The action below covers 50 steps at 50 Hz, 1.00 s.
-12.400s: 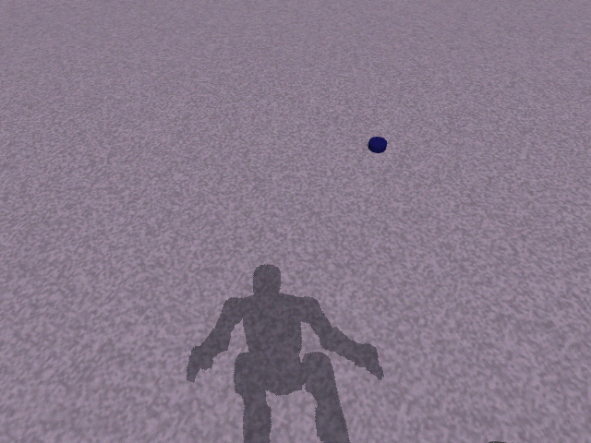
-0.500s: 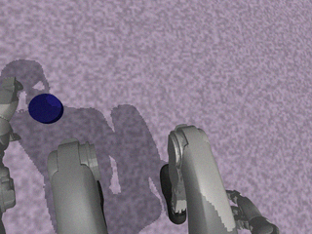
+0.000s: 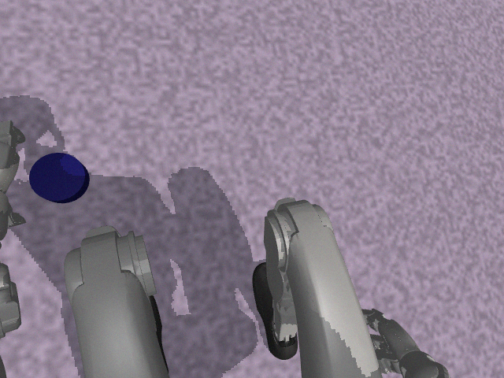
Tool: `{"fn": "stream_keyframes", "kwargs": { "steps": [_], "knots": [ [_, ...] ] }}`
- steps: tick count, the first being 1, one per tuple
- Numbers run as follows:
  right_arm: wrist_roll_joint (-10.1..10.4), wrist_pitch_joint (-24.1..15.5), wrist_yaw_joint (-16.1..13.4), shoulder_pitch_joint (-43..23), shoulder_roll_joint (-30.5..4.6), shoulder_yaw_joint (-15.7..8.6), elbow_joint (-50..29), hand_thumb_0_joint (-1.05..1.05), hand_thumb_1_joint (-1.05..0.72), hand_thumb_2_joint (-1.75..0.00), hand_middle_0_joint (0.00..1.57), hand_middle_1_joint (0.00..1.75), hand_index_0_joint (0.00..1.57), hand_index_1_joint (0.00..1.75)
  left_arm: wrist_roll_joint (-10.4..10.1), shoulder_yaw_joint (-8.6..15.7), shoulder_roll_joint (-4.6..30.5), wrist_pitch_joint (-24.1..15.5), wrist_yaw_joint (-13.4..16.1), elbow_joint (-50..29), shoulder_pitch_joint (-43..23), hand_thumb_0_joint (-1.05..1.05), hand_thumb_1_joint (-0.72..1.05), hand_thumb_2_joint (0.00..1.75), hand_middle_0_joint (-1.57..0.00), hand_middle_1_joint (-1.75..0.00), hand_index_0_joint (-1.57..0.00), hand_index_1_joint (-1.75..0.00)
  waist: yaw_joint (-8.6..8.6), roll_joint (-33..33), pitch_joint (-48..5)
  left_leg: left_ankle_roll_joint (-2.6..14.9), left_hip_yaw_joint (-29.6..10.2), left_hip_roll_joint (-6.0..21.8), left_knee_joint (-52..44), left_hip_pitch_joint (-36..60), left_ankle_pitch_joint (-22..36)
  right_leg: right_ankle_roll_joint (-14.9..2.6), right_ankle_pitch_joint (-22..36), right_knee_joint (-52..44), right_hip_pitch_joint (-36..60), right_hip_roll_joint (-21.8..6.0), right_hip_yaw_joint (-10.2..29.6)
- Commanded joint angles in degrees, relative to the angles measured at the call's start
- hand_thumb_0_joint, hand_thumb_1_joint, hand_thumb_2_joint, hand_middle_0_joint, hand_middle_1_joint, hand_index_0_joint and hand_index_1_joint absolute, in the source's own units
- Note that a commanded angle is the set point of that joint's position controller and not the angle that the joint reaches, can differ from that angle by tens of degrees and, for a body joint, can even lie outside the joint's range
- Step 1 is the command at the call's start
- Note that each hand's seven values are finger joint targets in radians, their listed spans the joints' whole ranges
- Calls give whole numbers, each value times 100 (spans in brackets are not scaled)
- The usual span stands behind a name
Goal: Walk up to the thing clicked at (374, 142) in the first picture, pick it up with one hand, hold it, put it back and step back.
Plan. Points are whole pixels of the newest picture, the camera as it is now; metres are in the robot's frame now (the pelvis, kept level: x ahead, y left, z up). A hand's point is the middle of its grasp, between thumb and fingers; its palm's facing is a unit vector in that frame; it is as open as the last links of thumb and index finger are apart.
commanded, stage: rise first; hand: left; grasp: from above
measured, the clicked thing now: (60, 178) +0.44 +0.30 -0.29
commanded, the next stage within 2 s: approach in 0.94 s
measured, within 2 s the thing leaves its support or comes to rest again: neither
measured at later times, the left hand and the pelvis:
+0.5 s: hand (1, 191) +0.39 +0.34 -0.17, palm faces -0.44 -0.11 -0.89, open 14.0 cm; pelvis +0.00 +0.00 +0.00, yaw +0 degrees
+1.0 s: hand (6, 188) +0.40 +0.34 -0.18, palm faces -0.44 -0.11 -0.89, open 14.0 cm; pelvis +0.00 +0.00 +0.00, yaw +0 degrees
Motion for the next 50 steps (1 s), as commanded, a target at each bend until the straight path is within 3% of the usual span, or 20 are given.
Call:
{"fn": "stream_keyframes", "kwargs": {
  "steps": [1, 6, 8, 10, 12, 17, 20, 23, 25, 28, 29, 34, 35, 43, 46, 47, 50],
  "knots": [
    [29, -43, -35, 965, -1464, -435, -90, 0, -90, -90, 20, 30, 20, 30, -166, 197, 1599, -15, 191, -872, -1311, 0, -56, 102, -8, -102, -7, -103, 163, 1846, -3825, 374, 889, -93, -1346, 3081, 763, -444, 1324, -1516, 1624, 159, -629],
    [40, -26, -23, 973, -1455, -473, -111, 0, -90, -90, 20, 30, 20, 30, -173, 67, 1423, 19, 113, -916, -1263, 0, -55, 101, -8, -102, -8, -103, 79, 1858, -3791, 382, 897, -87, -1326, 3088, 797, -430, 1410, -1527, 1607, 153, -613],
    [77, -14, -38, 976, -1448, -474, -112, 0, -90, -90, 20, 30, 20, 30, -183, 59, 1473, 7, 89, -964, -1276, 0, -55, 102, -8, -103, -8, -103, 128, 1796, -3809, 385, 895, -86, -1350, 3033, 718, -443, 1332, -1579, 1594, 155, -602],
    [93, -31, -27, 997, -1447, -486, -139, 0, -90, -90, 20, 30, 20, 30, -198, -37, 1385, -8, 53, -962, -1361, 0, -55, 101, -9, -103, -8, -103, 63, 1776, -3636, 389, 885, -95, -1398, 2955, 541, -456, 1150, -1616, 1499, 147, -612],
    [112, -28, -48, 969, -1466, -479, -142, 0, -90, -90, 20, 30, 20, 30, -224, 52, 1478, -20, 64, -967, -1337, 0, -55, 101, -9, -101, -9, -102, 112, 1666, -3657, 392, 882, -96, -1385, 2913, 504, -447, 1087, -1644, 1504, 145, -610],
    [132, -43, -36, 1012, -1460, -482, -124, 0, -90, -90, 20, 30, 20, 30, -180, -34, 1316, -16, 86, -903, -1365, 0, -56, 102, -8, -102, -8, -103, 52, 1743, -3641, 373, 850, -100, -1446, 3102, 707, -441, 1271, -1549, 1475, 134, -668],
    [123, -52, -45, 978, -1476, -421, -117, 0, -90, -90, 20, 30, 20, 30, -116, -83, 1394, -29, 96, -749, -1491, 0, -55, 102, -9, -103, -8, -103, -7, 1760, -3572, 383, 856, -91, -1383, 3052, 689, -429, 1280, -1579, 1461, 152, -648],
    [90, -61, -36, 946, -1470, -384, -136, 0, -90, -90, 20, 30, 20, 30, -111, -1, 1452, -60, 129, -608, -1413, 0, -53, 100, -10, -103, -10, -103, 40, 1682, -3478, 393, 876, -114, -1411, 2869, 523, -436, 1102, -1605, 1477, 146, -646],
    [77, -95, -22, 923, -1466, -381, -136, 0, -90, -90, 20, 30, 20, 30, -71, -105, 1381, -79, 126, -587, -1504, 0, -53, 100, -9, -103, -9, -103, -3, 1757, -3402, 376, 849, -107, -1454, 2950, 376, -465, 935, -1570, 1308, 159, -675],
    [73, -108, -29, 911, -1496, -380, -151, 0, -90, -90, 20, 30, 20, 30, -79, 80, 1606, -115, 186, -667, -1454, 0, -53, 99, -9, -104, -9, -103, 73, 1840, -3595, 363, 856, -117, -1429, 3024, 461, -460, 996, -1532, 1425, 146, -675],
    [62, -117, -22, 867, -1476, -383, -153, 0, -90, -90, 20, 30, 20, 30, -94, -12, 1482, -105, 195, -624, -1426, 0, -53, 99, -9, -103, -9, -103, 73, 1839, -3570, 362, 880, -113, -1421, 3005, 424, -461, 975, -1578, 1390, 155, -638],
    [42, -151, -11, 945, -1504, -397, -70, 0, -90, -90, 20, 30, 20, 30, -55, -27, 1515, -79, 229, -687, -1577, 0, -53, 99, -9, -104, -9, -103, -27, 1885, -3647, 356, 863, -104, -1359, 3103, 570, -450, 1146, -1498, 1357, 151, -659],
    [41, -151, -10, 966, -1530, -410, -93, 0, -90, -90, 20, 30, 20, 30, -85, 61, 1571, -77, 254, -781, -1576, 0, -53, 99, -8, -104, -9, -103, -7, 1879, -3691, 360, 848, -103, -1378, 3133, 623, -438, 1200, -1495, 1379, 140, -680],
    [-23, -174, 25, 996, -1518, -329, -61, 0, -90, -90, 20, 30, 20, 30, -148, 104, 1623, -56, 214, -639, -1450, 0, -54, 100, -9, -103, -9, -103, 22, 1787, -3737, 384, 872, -113, -1280, 2987, 735, -415, 1348, -1507, 1611, 150, -640],
    [-14, -192, 42, 925, -1483, -320, -87, 0, -90, -90, 20, 30, 20, 30, -154, 28, 1602, -61, 173, -486, -1394, 0, -52, 98, -10, -102, -10, -102, 17, 1761, -3574, 386, 889, -109, -1260, 2815, 563, -432, 1171, -1561, 1577, 176, -593],
    [-29, -186, 35, 967, -1509, -318, -71, 0, -90, -90, 20, 30, 20, 30, -146, 131, 1737, -101, 174, -614, -1478, 0, -53, 99, -10, -101, -10, -102, -9, 1609, -3648, 412, 878, -109, -1196, 2725, 578, -412, 1206, -1580, 1665, 181, -596],
    [-48, -175, 60, 963, -1496, -311, -70, 0, -90, -90, 20, 30, 20, 30, -156, 108, 1612, -111, 180, -518, -1277, 0, -53, 99, -10, -101, -10, -101, 51, 1596, -3659, 404, 875, -122, -1230, 2763, 627, -410, 1235, -1557, 1714, 178, -611]
  ]
}}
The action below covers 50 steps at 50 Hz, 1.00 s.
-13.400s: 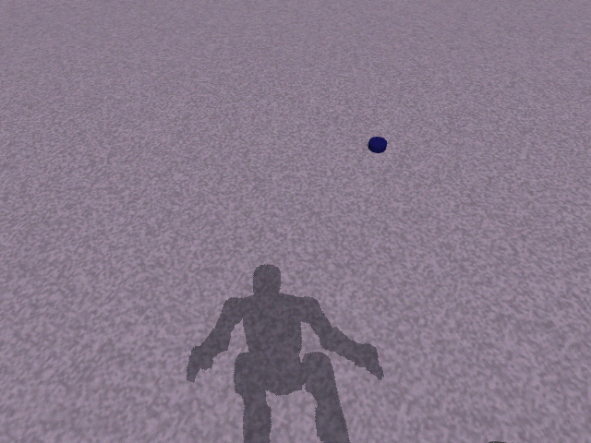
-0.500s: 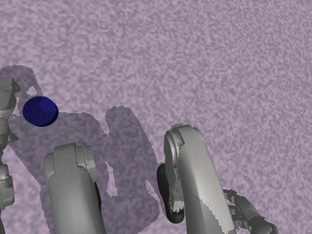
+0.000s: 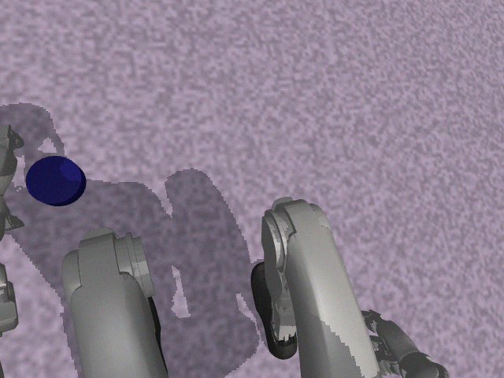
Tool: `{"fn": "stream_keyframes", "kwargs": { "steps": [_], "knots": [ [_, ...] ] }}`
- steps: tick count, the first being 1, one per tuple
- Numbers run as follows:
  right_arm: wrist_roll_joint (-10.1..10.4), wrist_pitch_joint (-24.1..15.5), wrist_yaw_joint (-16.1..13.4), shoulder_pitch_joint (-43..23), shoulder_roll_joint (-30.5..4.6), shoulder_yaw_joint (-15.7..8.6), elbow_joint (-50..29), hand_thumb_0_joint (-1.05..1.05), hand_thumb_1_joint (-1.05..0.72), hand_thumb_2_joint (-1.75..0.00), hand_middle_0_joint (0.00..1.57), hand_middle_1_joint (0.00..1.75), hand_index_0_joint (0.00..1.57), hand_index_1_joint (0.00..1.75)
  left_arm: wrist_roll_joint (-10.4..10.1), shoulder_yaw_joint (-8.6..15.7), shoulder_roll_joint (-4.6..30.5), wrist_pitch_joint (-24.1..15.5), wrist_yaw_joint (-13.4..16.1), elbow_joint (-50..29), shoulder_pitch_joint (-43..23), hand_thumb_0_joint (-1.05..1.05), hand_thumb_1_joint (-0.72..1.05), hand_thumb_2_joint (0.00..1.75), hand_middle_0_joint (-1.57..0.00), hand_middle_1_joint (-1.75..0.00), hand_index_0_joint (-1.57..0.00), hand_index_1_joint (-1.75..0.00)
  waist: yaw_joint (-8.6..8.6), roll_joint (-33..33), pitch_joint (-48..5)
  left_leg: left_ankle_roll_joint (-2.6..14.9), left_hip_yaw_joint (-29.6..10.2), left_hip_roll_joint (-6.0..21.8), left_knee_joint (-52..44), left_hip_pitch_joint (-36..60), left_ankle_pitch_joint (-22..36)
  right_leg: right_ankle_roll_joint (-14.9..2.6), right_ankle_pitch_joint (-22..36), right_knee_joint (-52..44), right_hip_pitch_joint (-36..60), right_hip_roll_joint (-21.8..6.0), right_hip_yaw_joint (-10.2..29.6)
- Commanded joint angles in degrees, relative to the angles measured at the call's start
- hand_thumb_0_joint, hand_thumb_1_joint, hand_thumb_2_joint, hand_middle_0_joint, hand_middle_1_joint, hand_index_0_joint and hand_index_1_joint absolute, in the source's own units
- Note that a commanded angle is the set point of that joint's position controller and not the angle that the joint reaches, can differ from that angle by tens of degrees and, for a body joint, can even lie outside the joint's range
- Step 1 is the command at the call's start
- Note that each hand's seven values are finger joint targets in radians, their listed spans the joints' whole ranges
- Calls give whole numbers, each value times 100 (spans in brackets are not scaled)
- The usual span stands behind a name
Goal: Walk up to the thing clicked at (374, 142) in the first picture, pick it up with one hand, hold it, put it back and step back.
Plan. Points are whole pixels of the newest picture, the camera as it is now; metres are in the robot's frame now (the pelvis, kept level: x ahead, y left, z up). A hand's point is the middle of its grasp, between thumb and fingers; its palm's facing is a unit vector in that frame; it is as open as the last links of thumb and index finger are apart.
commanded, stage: approach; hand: left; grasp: from above
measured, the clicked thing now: (57, 181) +0.44 +0.30 -0.29
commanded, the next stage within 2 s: rest palm in 0.52 s
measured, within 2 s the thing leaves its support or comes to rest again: neither
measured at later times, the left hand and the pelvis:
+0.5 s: hand (56, 167) +0.44 +0.27 -0.19, palm faces -0.41 -0.10 -0.91, open 14.1 cm; pelvis +0.00 +0.00 +0.00, yaw -1 degrees
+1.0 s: hand (45, 194) +0.41 +0.30 -0.22, palm faces -0.49 -0.14 -0.86, open 14.0 cm; pelvis +0.00 +0.00 -0.01, yaw -1 degrees
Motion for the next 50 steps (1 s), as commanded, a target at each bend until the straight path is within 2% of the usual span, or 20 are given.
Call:
{"fn": "stream_keyframes", "kwargs": {
  "steps": [1, 3, 7, 11, 13, 15, 18, 21, 23, 25, 27, 31, 34, 37, 38, 40, 41, 43, 46, 50],
  "knots": [
    [-12, -67, -23, 936, -1456, -437, -93, 0, -90, -90, 20, 30, 20, 30, -112, 104, 1544, -50, 198, -839, -1381, 0, -53, 99, -10, -101, -9, -101, 51, 1647, -3693, 421, 905, -89, -1260, 2867, 549, -411, 1142, -1543, 1661, 160, -611],
    [38, -69, -32, 896, -1466, -479, -98, 0, -89, -89, 20, 30, 20, 30, -128, 131, 1567, -33, 207, -966, -1385, 0, -56, 101, -7, -101, -6, -102, 140, 1798, -3831, 393, 907, -80, -1326, 3041, 555, -433, 1141, -1544, 1616, 156, -609],
    [43, -73, -28, 1024, -1449, -491, -44, 0, -89, -89, 20, 30, 20, 30, -114, -196, 1196, 3, 219, -1048, -1760, 0, -56, 102, -7, -102, -6, -102, -136, 1804, -3756, 403, 907, -65, -1257, 2947, 562, -408, 1231, -1614, 1590, 152, -584],
    [84, -160, -22, 1089, -1448, -504, -28, 0, -89, -89, 20, 30, 20, 30, -113, -747, 540, 98, 266, -845, -2245, 0, -54, 99, -6, -103, -7, -103, -417, 1856, -3539, 358, 824, -43, -1369, 3103, 312, -450, 987, -1631, 1183, 157, -709],
    [107, -197, -18, 1173, -1483, -479, 0, 0, -89, -89, 20, 30, 20, 30, -70, -800, 467, 178, 359, -644, -2334, 0, -53, 99, -6, -103, -7, -102, -456, 1910, -3501, 354, 830, -48, -1361, 3109, 438, -437, 1128, -1620, 1235, 160, -717],
    [106, -212, -12, 1178, -1518, -402, -38, 0, -89, -89, 20, 30, 20, 30, -41, -637, 594, 294, 514, -320, -2203, 0, -54, 101, -6, -103, -7, -102, -358, 1784, -3523, 373, 833, -56, -1348, 3013, 558, -422, 1242, -1630, 1362, 169, -729],
    [45, -277, 50, 1141, -1533, -291, -117, 0, -89, -89, 20, 30, 20, 30, 47, -497, 762, 477, 680, 161, -2219, 0, -54, 100, -6, -102, -7, -102, -409, 1774, -3261, 393, 856, -67, -1361, 2871, 466, -429, 1153, -1573, 1316, 185, -739],
    [11, -314, 103, 1027, -1524, -208, -191, 0, -89, -89, 20, 30, 20, 30, 59, -150, 1163, 598, 844, 66, -2240, 0, -53, 99, -7, -104, -8, -103, -241, 1964, -3501, 392, 881, -66, -1365, 2917, 545, -448, 1208, -1475, 1459, 210, -734],
    [-11, -321, 151, 918, -1504, -147, -293, 0, -89, -89, 20, 30, 20, 30, 43, -95, 1171, 731, 896, 265, -1920, 0, -53, 98, -7, -104, -8, -103, -201, 1916, -3546, 433, 937, -69, -1317, 2738, 541, -436, 1219, -1522, 1686, 251, -644],
    [17, -346, 162, 903, -1558, -178, -332, 0, -89, -89, 20, 30, 20, 30, -20, 154, 1572, 777, 914, -230, -1984, 0, -54, 99, -6, -104, -7, -103, -91, 1971, -3752, 448, 961, -63, -1257, 2817, 576, -422, 1248, -1488, 1761, 238, -633],
    [42, -339, 178, 837, -1545, -204, -384, 0, -90, -89, 20, 30, 20, 30, -132, 278, 1631, 854, 845, -452, -1702, 0, -54, 98, -6, -105, -8, -103, 75, 2134, -4102, 458, 1015, -64, -1242, 2879, 743, -410, 1405, -1517, 2035, 236, -541],
    [123, -317, 193, 961, -1430, -318, -266, 0, -90, -89, 20, 30, 20, 30, -386, 106, 1421, 891, 511, -744, -1635, 0, -55, 98, -6, -106, -7, -105, -14, 1908, -4030, 482, 966, -42, -1209, 2676, 609, -410, 1272, -1577, 2035, 245, -467],
    [130, -335, 211, 1186, -1397, -366, -150, 0, -90, -90, 20, 30, 20, 30, -540, -334, 909, 785, 114, -616, -1645, 0, -54, 97, -6, -105, -7, -104, -242, 1538, -3601, 501, 908, -53, -1172, 2429, 466, -391, 1148, -1665, 1911, 229, -505],
    [141, -330, 170, 1329, -1588, -454, -135, 0, -90, -90, 20, 30, 20, 30, -676, -322, 921, 504, -146, -526, -1617, 0, -53, 97, -6, -105, -7, -103, -418, 1266, -3463, 483, 806, -56, -1121, 2397, 579, -379, 1227, -1656, 1930, 214, -626],
    [146, -345, 187, 1340, -1499, -394, -140, 0, -90, -90, 20, 30, 20, 30, -633, -758, 412, 407, -271, -334, -1687, 0, -52, 96, -5, -105, -7, -103, -509, 1159, -3243, 478, 796, -67, -1044, 2329, 499, -383, 1164, -1647, 1792, 213, -617],
    [140, -290, 162, 1430, -1619, -364, -131, 0, -90, -90, 20, 30, 20, 30, -602, -508, 840, 143, -233, -243, -1610, 0, -51, 98, -6, -105, -8, -103, -488, 965, -3234, 480, 735, -57, -995, 2281, 589, -349, 1239, -1660, 1968, 227, -682],
    [106, -294, 166, 1373, -1598, -300, -179, 0, -90, -90, 20, 30, 20, 30, -551, -649, 696, -16, -197, -267, -1738, 0, -52, 97, -6, -105, -7, -103, -515, 1013, -3120, 458, 739, -73, -985, 2262, 508, -373, 1128, -1643, 1908, 217, -704],
    [73, -290, 161, 1201, -1561, -180, -221, 0, -89, -90, 20, 30, 20, 30, -363, -678, 890, -268, -6, -160, -1865, 0, -49, 96, -6, -106, -8, -103, -482, 1266, -3160, 405, 707, -45, -1035, 2612, 451, -386, 1072, -1547, 1780, 244, -778],
    [-54, -305, 151, 995, -1681, -55, -259, 0, -89, -90, 20, 30, 20, 30, 28, -341, 1345, -495, 527, 114, -1961, 0, -49, 94, -5, -105, -8, -102, -443, 1684, -3069, 331, 669, -31, -1123, 2938, 387, -422, 984, -1344, 1555, 244, -926],
    [-324, -378, 173, 728, -1782, -10, -38, 0, -89, -90, 20, 30, 20, 30, 486, -247, 1468, -387, 1390, 223, -1846, 0, -51, 95, -5, -102, -6, -100, -470, 2145, -3174, 285, 685, -25, -1126, 3246, 539, -438, 1116, -1232, 1521, 283, -985]
  ]
}}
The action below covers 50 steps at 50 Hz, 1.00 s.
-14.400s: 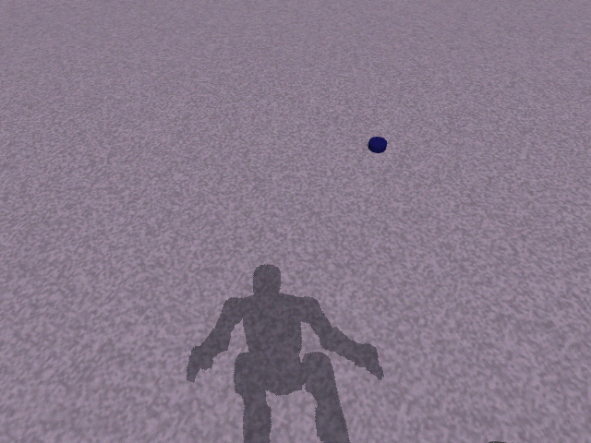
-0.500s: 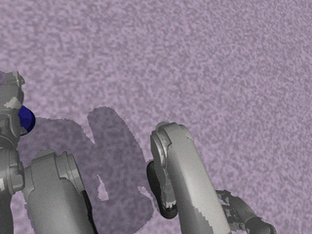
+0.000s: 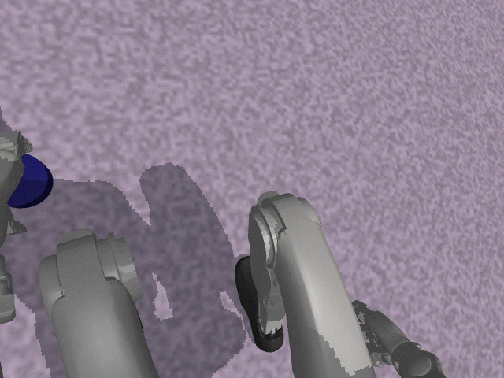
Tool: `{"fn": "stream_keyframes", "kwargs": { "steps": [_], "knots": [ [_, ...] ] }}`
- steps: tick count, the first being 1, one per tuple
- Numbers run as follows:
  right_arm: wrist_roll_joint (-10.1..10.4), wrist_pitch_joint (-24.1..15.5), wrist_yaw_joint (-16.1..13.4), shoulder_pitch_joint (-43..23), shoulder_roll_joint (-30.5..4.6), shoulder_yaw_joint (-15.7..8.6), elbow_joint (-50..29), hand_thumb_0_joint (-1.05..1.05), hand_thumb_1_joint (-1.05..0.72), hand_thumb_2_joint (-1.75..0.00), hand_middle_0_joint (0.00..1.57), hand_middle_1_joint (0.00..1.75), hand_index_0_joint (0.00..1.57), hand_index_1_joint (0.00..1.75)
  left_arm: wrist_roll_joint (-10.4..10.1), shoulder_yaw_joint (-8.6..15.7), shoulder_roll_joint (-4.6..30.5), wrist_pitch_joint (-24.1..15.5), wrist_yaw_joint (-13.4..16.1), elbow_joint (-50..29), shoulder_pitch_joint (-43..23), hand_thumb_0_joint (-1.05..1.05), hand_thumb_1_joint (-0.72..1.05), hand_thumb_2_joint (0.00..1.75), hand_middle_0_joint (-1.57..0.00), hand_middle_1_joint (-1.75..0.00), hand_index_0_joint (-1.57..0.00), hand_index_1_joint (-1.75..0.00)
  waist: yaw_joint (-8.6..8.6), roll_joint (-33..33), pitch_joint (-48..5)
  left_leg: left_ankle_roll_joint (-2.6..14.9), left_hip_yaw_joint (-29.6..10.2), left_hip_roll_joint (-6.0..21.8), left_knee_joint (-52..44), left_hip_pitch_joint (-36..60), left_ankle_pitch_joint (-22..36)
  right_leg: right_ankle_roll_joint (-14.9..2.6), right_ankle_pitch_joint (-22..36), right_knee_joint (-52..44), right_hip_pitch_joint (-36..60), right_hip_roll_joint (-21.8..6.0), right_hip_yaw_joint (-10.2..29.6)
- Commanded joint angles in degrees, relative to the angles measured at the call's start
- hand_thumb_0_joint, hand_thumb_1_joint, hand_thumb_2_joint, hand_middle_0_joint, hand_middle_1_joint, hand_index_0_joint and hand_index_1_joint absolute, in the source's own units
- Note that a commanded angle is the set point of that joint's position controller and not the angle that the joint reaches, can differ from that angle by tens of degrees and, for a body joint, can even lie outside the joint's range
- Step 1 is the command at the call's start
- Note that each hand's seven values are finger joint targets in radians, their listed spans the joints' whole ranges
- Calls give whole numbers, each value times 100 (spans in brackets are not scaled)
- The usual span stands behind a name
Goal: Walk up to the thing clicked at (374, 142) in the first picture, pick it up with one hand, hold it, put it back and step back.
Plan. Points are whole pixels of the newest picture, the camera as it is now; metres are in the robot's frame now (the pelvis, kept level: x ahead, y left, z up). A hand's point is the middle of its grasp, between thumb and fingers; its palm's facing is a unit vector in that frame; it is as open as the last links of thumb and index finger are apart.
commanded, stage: rest palm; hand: left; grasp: from above
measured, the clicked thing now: (19, 181) +0.44 +0.31 -0.29
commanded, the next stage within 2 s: close in 1.22 s
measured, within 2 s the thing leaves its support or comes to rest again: neither
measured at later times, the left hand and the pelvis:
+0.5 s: hand (5, 186) +0.42 +0.32 -0.24, palm faces -0.47 -0.18 -0.86, open 14.1 cm; pelvis +0.01 +0.01 -0.01, yaw -3 degrees
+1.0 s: hand (8, 185) +0.42 +0.32 -0.25, palm faces -0.42 -0.15 -0.89, open 14.3 cm; pelvis +0.00 +0.01 -0.01, yaw -4 degrees
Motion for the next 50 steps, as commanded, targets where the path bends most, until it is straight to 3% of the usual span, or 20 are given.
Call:
{"fn": "stream_keyframes", "kwargs": {
  "steps": [1, 4, 6, 10, 13, 14, 15, 16, 17, 19, 21, 23, 29, 32, 35, 37, 40, 42, 45, 50],
  "knots": [
    [-253, -158, -1, 725, -1657, -448, 198, 0, -89, -90, 20, 30, 20, 30, 301, 77, 1277, 105, 1105, -485, -1477, 0, -50, 94, -5, -102, -6, -100, -188, 2567, -3541, 313, 892, 10, -1344, 3143, 557, -468, 1065, -1317, 1339, 244, -823],
    [-346, -312, 146, 614, -1705, -441, 244, 0, -90, -90, 20, 30, 20, 30, 252, -45, 1100, 497, 1497, -388, -1607, 0, -53, 96, -6, -100, -6, -100, -343, 2704, -3380, 317, 916, 24, -1283, 2995, 548, -445, 1142, -1332, 1276, 257, -791],
    [-367, -375, 222, 645, -1759, -447, 319, 0, -90, -90, 20, 30, 20, 30, 140, 28, 1179, 759, 1648, -316, -1651, 0, -55, 98, -6, -99, -5, -99, -366, 2585, -3461, 340, 897, 45, -1223, 2892, 580, -423, 1216, -1389, 1344, 259, -773],
    [-349, -586, 418, 547, -1763, -345, 287, 0, -90, -90, 20, 30, 20, 30, -265, -52, 1058, 1114, 1562, -112, -1743, 0, -55, 96, -5, -99, -5, -98, -397, 2630, -3511, 335, 865, 96, -1070, 2945, 706, -383, 1426, -1284, 1408, 243, -793],
    [-337, -745, 508, 668, -1739, -293, 347, 0, -90, -90, 20, 30, 20, 30, -593, -96, 987, 1197, 1264, 142, -1701, 0, -53, 94, -5, -102, -6, -100, -456, 2489, -3339, 375, 844, 92, -1029, 2719, 651, -370, 1391, -1355, 1485, 267, -783],
    [-317, -798, 536, 729, -1720, -242, 284, 0, -90, -90, 20, 30, 20, 30, -671, -65, 1038, 1180, 1080, 232, -1698, 0, -53, 94, -5, -102, -6, -101, -478, 2469, -3277, 409, 838, 92, -990, 2656, 668, -360, 1428, -1353, 1537, 265, -773],
    [-320, -820, 513, 739, -1825, -240, 179, 0, -90, -90, 20, 30, 20, 30, -720, 173, 1406, 1130, 959, 78, -1700, 0, -53, 94, -5, -103, -6, -101, -435, 2311, -3459, 433, 808, 102, -976, 2659, 783, -339, 1537, -1390, 1714, 274, -796],
    [-294, -802, 480, 875, -1866, -264, 279, 0, -90, -90, 20, 30, 20, 30, -709, 485, 1804, 1116, 866, 242, -1378, 0, -53, 95, -5, -103, -6, -102, -324, 2338, -3429, 435, 805, 90, -999, 2607, 807, -357, 1542, -1347, 1801, 248, -804],
    [-289, -791, 477, 907, -1800, -261, 225, 0, -90, -90, 20, 30, 20, 30, -693, 485, 1729, 1077, 741, 248, -1202, 0, -53, 93, -5, -105, -7, -102, -271, 2340, -3406, 422, 815, 78, -1016, 2633, 872, -362, 1555, -1290, 1846, 233, -804],
    [-370, -751, 502, 868, -1636, -147, 154, 0, -90, -90, 20, 30, 20, 30, -681, 258, 1389, 936, 522, 183, -1256, 0, -52, 93, -5, -106, -7, -104, -434, 2250, -3411, 427, 765, 82, -987, 2636, 910, -345, 1651, -1245, 1902, 277, -871],
    [-347, -730, 500, 914, -1723, -95, 117, 0, -90, -90, 20, 30, 20, 30, -748, 214, 1434, 733, 394, 27, -1398, 0, -52, 93, -5, -106, -7, -104, -539, 2212, -3418, 433, 703, 75, -996, 2664, 955, -331, 1729, -1265, 1988, 281, -923],
    [-317, -693, 472, 922, -1783, -79, 97, 0, -90, -90, 20, 30, 20, 30, -721, 247, 1565, 525, 389, -51, -1248, 0, -52, 95, -5, -107, -7, -105, -472, 2230, -3474, 418, 668, 98, -988, 2802, 1065, -318, 1822, -1263, 2078, 293, -957],
    [-456, -579, 452, 789, -1930, 19, 66, 0, -90, -90, 20, 30, 20, 30, -345, 279, 1756, 82, 866, -232, -1369, 0, -53, 97, -5, -103, -6, -102, -488, 2516, -3323, 352, 594, 135, -1063, 2856, 906, -364, 1607, -1212, 1944, 350, -1089],
    [-529, -624, 476, 708, -1954, 28, 88, 0, -90, -90, 20, 30, 20, 30, -138, 59, 1540, 169, 1197, -74, -1279, 0, -52, 97, -5, -103, -6, -102, -530, 2499, -3186, 334, 598, 146, -1052, 2821, 717, -373, 1417, -1197, 1796, 378, -1105],
    [-512, -710, 509, 656, -1999, -13, 114, 0, -89, -90, 20, 30, 20, 30, -48, 57, 1570, 397, 1502, 13, -1273, 0, -53, 99, -6, -102, -5, -102, -520, 2494, -3086, 336, 597, 161, -1056, 2840, 624, -386, 1372, -1244, 1730, 392, -1076],
    [-482, -745, 526, 640, -2009, -50, 197, 0, -90, -90, 20, 30, 20, 30, -130, 40, 1516, 599, 1692, 76, -1287, 0, -55, 100, -6, -100, -5, -102, -567, 2358, -2953, 344, 602, 176, -1057, 2674, 442, -370, 1197, -1377, 1730, 401, -1032],
    [-441, -876, 569, 632, -1988, -80, 215, 0, -90, -90, 20, 30, 20, 30, -373, -161, 1288, 894, 1654, 124, -1512, 0, -57, 100, -6, -99, -4, -101, -674, 2290, -2787, 351, 638, 169, -1041, 2508, 303, -339, 1076, -1515, 1605, 400, -956],
    [-391, -993, 605, 665, -2010, -79, 189, 0, -90, -90, 20, 30, 20, 30, -572, -214, 1260, 1017, 1477, 154, -1652, 0, -57, 99, -6, -99, -4, -101, -695, 2285, -2715, 358, 656, 164, -995, 2481, 350, -325, 1140, -1471, 1489, 359, -950],
    [-348, -1021, 597, 869, -2045, -96, 206, 0, -90, -90, 20, 30, 20, 30, -621, 144, 1632, 1073, 1207, 405, -1461, 0, -58, 100, -6, -100, -4, -102, -608, 2356, -2923, 367, 617, 182, -1008, 2588, 657, -334, 1409, -1386, 1709, 367, -963],
    [-353, -1048, 595, 610, -1969, 79, 68, 0, -90, -91, 20, 30, 20, 30, -659, -56, 1523, 835, 740, 329, -1491, 0, -55, 98, -6, -104, -5, -104, -609, 2634, -2831, 294, 470, 172, -1107, 2908, 773, -356, 1524, -1120, 1621, 304, -1155]
  ]
}}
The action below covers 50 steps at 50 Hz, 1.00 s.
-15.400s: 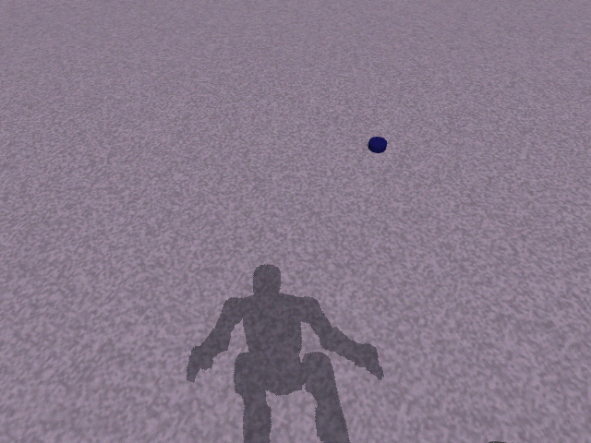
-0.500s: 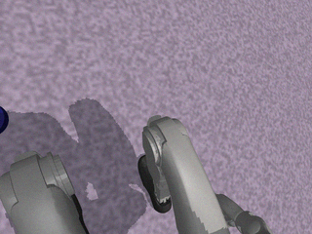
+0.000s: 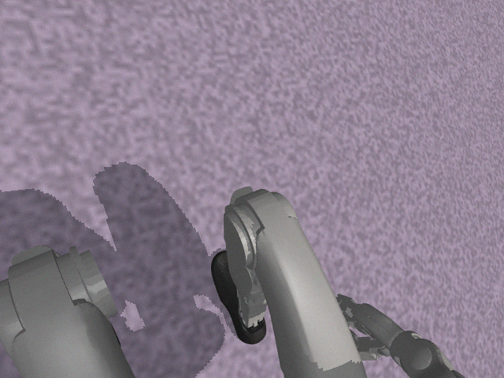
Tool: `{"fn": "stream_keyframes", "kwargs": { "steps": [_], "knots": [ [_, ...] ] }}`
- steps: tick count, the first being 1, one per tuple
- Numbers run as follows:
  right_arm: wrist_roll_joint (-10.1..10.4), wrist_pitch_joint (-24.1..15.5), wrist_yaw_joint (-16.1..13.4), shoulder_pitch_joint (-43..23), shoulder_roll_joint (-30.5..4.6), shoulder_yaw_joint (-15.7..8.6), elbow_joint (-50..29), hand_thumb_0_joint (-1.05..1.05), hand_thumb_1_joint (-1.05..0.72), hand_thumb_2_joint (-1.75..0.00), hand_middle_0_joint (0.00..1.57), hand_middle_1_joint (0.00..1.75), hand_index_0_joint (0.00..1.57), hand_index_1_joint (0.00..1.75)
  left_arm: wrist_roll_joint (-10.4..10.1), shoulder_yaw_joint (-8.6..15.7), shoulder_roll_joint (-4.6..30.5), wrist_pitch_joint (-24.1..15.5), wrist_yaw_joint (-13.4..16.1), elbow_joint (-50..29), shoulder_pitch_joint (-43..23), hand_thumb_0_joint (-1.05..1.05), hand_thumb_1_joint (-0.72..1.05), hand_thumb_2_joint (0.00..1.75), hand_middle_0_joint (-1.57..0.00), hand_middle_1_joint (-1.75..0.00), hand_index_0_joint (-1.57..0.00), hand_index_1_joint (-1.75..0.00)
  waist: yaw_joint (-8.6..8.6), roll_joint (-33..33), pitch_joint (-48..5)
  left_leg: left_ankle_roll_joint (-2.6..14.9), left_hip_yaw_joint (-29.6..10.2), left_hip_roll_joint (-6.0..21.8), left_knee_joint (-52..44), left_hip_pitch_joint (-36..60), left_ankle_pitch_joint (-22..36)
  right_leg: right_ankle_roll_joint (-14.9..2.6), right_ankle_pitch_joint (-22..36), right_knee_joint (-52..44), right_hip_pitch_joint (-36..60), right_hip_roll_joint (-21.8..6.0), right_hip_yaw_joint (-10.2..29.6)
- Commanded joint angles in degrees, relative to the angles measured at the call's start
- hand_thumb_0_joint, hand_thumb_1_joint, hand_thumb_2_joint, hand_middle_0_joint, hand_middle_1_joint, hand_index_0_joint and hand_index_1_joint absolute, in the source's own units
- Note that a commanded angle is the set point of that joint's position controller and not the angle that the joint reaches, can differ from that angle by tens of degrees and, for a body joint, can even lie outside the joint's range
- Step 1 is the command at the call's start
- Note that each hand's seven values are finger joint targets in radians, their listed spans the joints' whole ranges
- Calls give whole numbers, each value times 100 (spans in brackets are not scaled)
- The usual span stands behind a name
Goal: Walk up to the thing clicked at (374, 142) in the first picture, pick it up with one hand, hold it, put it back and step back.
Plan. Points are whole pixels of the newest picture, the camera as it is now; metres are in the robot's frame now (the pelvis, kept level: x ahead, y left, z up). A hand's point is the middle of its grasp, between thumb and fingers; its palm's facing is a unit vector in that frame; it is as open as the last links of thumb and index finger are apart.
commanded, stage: rest palm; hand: left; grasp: from above
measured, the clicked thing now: out of the picture +0.41 +0.33 -0.28
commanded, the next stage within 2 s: close in 0.22 s
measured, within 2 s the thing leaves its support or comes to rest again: neither
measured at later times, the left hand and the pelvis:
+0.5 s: hand out of the picture +0.40 +0.33 -0.25, palm faces -0.40 -0.15 -0.90, open 13.9 cm; pelvis +0.00 +0.00 +0.00, yaw -1 degrees
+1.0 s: hand out of the picture +0.40 +0.33 -0.25, palm faces -0.41 -0.14 -0.90, open 12.9 cm; pelvis +0.00 +0.00 +0.00, yaw -1 degrees
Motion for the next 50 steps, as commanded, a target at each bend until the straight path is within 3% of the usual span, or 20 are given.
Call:
{"fn": "stream_keyframes", "kwargs": {
  "steps": [1, 4, 8, 10, 16, 19, 22, 26, 30, 37, 42, 45, 50],
  "knots": [
    [-7, -44, -1, 877, -1671, -300, -13, 0, -90, -91, 20, 30, 20, 30, -42, -132, 1024, -246, -134, -491, -1111, 0, -55, 98, -6, -105, -5, -105, -195, 2971, -3303, 183, 828, 131, -1474, 3014, 1047, -500, 1612, -1151, 1678, 178, -919],
    [-19, -5, -15, 821, -1780, -237, -59, 0, -90, -91, 20, 30, 20, 30, 13, -72, 1199, -489, -28, -658, -1150, 0, -53, 98, -6, -104, -6, -105, -167, 2939, -3316, 178, 786, 142, -1477, 3008, 1004, -501, 1569, -1171, 1730, 185, -980],
    [-108, 12, -29, 702, -1796, -219, -60, 0, -90, -90, 20, 30, 20, 30, 128, -185, 995, -608, 276, -768, -992, 0, -51, 99, -6, -107, -6, -106, -193, 2825, -3412, 180, 846, 151, -1408, 2998, 1045, -482, 1653, -1266, 1911, 260, -952],
    [-113, 6, -31, 695, -1805, -251, 20, 0, -90, -90, 20, 30, 20, 30, 140, -306, 910, -561, 437, -757, -952, 0, -52, 96, -5, -105, -6, -104, -225, 2735, -3204, 185, 841, 156, -1428, 2887, 815, -476, 1440, -1363, 1859, 258, -924],
    [-55, -99, 44, 831, -1781, -262, -3, 0, -90, -90, 20, 30, 20, 30, 57, -237, 879, -290, 683, -812, -1128, 0, -51, 103, -7, -108, -7, -108, -334, 2674, -3260, 178, 793, 175, -1389, 2933, 983, -453, 1609, -1372, 1802, 244, -932],
    [-32, -194, 99, 829, -1736, -266, 10, 0, -90, -90, 20, 30, 20, 30, 3, -338, 801, -147, 559, -683, -1227, 0, -49, 98, -7, -106, -8, -105, -355, 2755, -3069, 161, 787, 175, -1374, 2870, 873, -451, 1513, -1278, 1568, 196, -940],
    [18, -254, 104, 912, -1815, -230, 26, 0, -90, -90, 20, 30, 20, 30, -92, -221, 990, -94, 405, -522, -1271, 0, -49, 96, -7, -106, -8, -105, -369, 2727, -3010, 186, 787, 167, -1419, 2839, 858, -454, 1504, -1342, 1612, 205, -936],
    [21, -301, 101, 853, -1754, -156, -39, 0, -90, -90, 20, 30, 20, 30, -110, -327, 973, -120, 133, -397, -1190, 0, -45, 95, -8, -108, -10, -106, -309, 2746, -2952, 182, 798, 145, -1418, 2821, 751, -456, 1392, -1286, 1602, 191, -945],
    [28, -265, 40, 784, -1795, -114, -90, 0, -90, -90, 20, 30, 20, 30, -128, -408, 1014, -261, 49, -515, -1160, 0, -44, 94, -9, -107, -11, -105, -286, 2715, -3029, 169, 752, 165, -1468, 2874, 797, -464, 1430, -1298, 1740, 209, -970],
    [-28, -217, 20, 857, -1820, -39, -115, 0, -89, -90, 20, 30, 20, 30, -98, -419, 939, -421, 259, -665, -1088, 0, -39, 89, -11, -107, -14, -104, -344, 2727, -3244, 164, 777, 189, -1409, 3021, 1147, -439, 1804, -1366, 2052, 277, -981],
    [-43, -184, -11, 865, -1894, -127, -69, 0, -89, -90, 20, 30, 20, 30, -39, -262, 1148, -323, 444, -715, -1130, 0, -34, 86, -12, -107, -17, -102, -310, 2772, -3028, 160, 788, 190, -1443, 2853, 881, -452, 1525, -1444, 1864, 262, -960],
    [-1, -244, 24, 828, -1832, -135, -108, 0, -90, -90, 20, 30, 20, 30, -85, -392, 981, -242, 362, -790, -1206, 0, -32, 89, -15, -108, -19, -104, -383, 2737, -2964, 162, 762, 182, -1386, 2881, 884, -439, 1544, -1369, 1719, 215, -976],
    [17, -260, 8, 876, -1786, -84, -87, 0, -90, -90, 20, 30, 20, 30, -169, -351, 1037, -193, 264, -565, -1152, 0, -23, 86, -19, -109, -25, -103, -356, 2669, -2953, 175, 774, 185, -1410, 2829, 832, -436, 1515, -1396, 1805, 215, -948]
  ]
}}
